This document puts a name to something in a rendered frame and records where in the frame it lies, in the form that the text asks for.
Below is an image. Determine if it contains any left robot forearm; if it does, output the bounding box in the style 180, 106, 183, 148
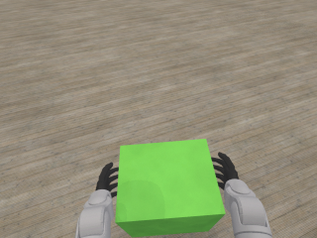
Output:
74, 189, 114, 238

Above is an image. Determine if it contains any right robot hand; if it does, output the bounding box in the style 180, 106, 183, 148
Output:
211, 152, 239, 190

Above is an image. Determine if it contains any carton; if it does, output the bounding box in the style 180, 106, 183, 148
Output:
115, 139, 226, 238

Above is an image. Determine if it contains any right robot forearm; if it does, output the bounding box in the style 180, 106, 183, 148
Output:
224, 178, 272, 238

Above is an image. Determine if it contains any left robot hand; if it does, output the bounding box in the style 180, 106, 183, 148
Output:
95, 162, 119, 198

